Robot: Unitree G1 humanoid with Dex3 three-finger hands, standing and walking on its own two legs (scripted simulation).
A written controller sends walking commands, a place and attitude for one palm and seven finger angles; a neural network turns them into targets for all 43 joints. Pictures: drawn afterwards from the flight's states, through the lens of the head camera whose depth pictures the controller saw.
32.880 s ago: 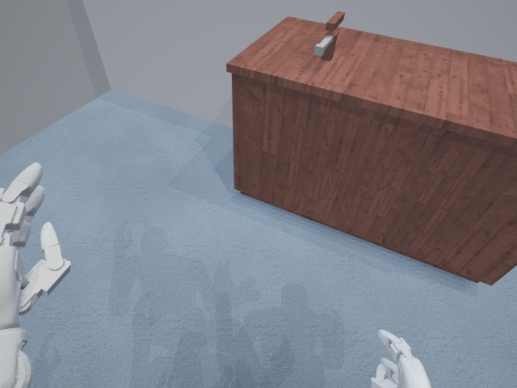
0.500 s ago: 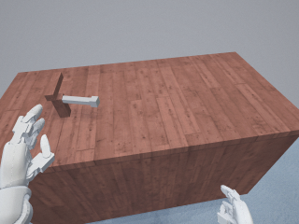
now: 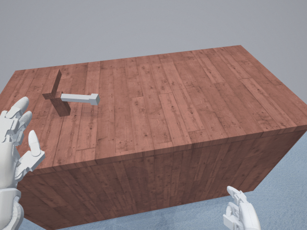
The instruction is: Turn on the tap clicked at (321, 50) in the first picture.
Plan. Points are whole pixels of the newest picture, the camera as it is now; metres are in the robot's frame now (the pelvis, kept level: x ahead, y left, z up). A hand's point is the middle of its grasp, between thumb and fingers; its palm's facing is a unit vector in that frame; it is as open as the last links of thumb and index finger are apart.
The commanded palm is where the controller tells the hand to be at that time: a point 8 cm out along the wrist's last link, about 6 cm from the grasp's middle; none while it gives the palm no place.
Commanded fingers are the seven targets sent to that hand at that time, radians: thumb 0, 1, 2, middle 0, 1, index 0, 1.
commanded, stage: step back with the hand held close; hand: left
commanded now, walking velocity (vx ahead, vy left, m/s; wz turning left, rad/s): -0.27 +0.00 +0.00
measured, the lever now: (94, 99) +0.49 +0.27 +0.06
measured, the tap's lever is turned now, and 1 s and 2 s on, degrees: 73 73 73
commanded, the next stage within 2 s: stop stepping back and stand still in 1.24 s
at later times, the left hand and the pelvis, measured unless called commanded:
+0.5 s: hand (22, 183) +0.15 +0.26 +0.15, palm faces +0.38 -0.81 -0.43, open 7.4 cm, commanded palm +0.10 +0.30 +0.17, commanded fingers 0.00 0.90 0.90 -0.20 -0.30 -0.20 -0.30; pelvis -0.06 +0.02 -0.01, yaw -1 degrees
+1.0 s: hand (5, 225) +0.09 +0.25 +0.15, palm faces +0.36 -0.85 -0.39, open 7.5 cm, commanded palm +0.02 +0.31 +0.17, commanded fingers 0.00 0.90 0.90 -0.20 -0.30 -0.20 -0.30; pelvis -0.12 +0.02 -0.02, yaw +2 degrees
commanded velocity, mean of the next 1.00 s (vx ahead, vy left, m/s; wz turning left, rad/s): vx -0.31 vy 0.00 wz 0.02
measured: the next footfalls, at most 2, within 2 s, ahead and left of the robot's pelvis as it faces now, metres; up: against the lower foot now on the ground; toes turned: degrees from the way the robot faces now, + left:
left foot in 1.02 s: -0.06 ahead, +0.15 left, +0.00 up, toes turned +2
right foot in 1.28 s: -0.16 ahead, -0.11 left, +0.00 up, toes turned -1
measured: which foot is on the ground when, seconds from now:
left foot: down 0.00-0.86, up 0.88-1.00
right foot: down 0.00-1.00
